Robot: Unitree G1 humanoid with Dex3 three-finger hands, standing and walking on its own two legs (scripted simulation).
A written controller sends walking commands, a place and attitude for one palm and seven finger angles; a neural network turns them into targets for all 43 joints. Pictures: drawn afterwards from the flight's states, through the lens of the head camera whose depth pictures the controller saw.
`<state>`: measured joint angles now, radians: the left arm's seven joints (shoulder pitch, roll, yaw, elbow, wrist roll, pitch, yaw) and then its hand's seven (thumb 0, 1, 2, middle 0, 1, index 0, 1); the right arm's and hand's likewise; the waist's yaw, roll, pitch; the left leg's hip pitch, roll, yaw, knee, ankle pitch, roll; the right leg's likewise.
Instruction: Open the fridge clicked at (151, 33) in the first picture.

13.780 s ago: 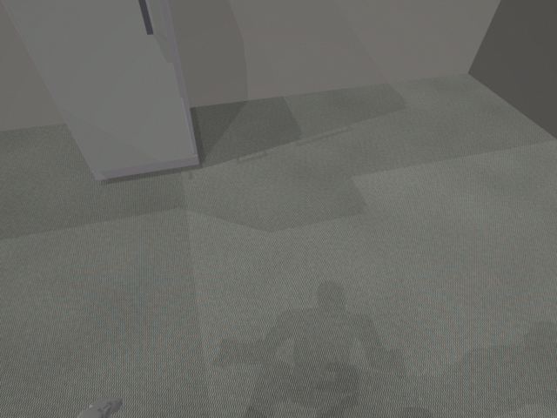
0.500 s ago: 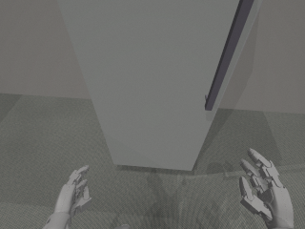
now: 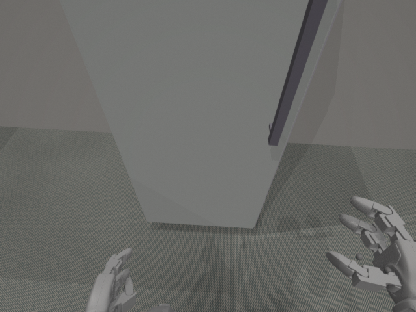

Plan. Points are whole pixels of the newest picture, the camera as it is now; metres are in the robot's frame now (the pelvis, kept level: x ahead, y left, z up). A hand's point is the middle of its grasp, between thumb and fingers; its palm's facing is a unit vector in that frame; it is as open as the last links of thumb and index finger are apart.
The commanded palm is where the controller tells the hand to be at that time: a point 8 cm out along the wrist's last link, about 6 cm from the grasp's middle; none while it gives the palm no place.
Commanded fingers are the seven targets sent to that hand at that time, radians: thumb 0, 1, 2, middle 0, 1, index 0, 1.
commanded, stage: raise the hand to about handle height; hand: right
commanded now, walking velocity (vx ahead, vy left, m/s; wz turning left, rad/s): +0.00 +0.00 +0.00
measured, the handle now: (295, 57) +0.53 -0.13 +0.23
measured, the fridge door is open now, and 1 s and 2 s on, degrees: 0 0 0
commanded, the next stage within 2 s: move the hooked fingers beside the handle in 1.28 s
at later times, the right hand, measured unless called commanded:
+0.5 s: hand (406, 217) +0.25 -0.26 +0.15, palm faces +0.07 +1.00 -0.06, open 13.7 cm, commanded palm +0.22 -0.30 +0.15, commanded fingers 0.00 0.50 -0.30 0.30 1.20 0.30 1.20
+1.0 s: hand (411, 187) +0.28 -0.26 +0.18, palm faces +0.05 +1.00 -0.04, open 14.0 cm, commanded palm +0.25 -0.31 +0.19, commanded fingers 0.00 0.50 -0.30 0.30 1.20 0.30 1.20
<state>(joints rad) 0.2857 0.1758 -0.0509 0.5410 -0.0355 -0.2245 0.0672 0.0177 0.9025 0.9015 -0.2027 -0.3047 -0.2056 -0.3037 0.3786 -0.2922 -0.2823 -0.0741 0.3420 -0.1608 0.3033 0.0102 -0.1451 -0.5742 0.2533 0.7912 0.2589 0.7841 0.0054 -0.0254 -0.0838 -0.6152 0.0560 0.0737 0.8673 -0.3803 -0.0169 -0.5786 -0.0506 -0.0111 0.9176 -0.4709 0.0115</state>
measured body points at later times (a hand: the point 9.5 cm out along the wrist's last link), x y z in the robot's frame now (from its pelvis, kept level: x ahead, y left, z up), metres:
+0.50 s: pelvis +0.01 +0.01 +0.03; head +0.01 +0.02 +0.48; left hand +0.20 +0.23 -0.03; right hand +0.24 -0.31 +0.16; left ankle +0.03 +0.13 -0.69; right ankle +0.00 -0.12 -0.69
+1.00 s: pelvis +0.01 +0.01 +0.04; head +0.01 +0.03 +0.49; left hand +0.18 +0.25 -0.03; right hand +0.28 -0.32 +0.18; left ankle +0.03 +0.13 -0.69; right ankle +0.00 -0.12 -0.69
